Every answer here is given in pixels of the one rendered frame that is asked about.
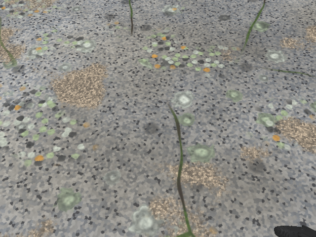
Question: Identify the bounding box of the robot right hand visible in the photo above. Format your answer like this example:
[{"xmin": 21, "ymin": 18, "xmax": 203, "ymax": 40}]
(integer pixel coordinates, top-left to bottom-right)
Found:
[{"xmin": 274, "ymin": 225, "xmax": 316, "ymax": 237}]

